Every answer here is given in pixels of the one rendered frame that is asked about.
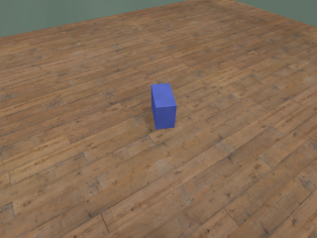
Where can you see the carton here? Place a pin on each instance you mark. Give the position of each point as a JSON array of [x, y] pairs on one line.
[[163, 106]]

